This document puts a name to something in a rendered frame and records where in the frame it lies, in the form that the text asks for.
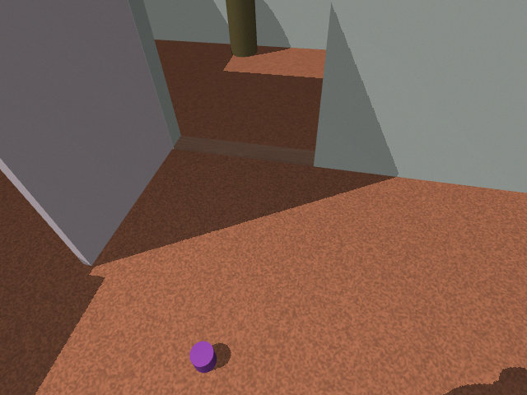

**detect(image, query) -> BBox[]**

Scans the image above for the tin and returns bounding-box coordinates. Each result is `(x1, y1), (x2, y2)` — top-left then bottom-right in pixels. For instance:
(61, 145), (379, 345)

(189, 341), (217, 373)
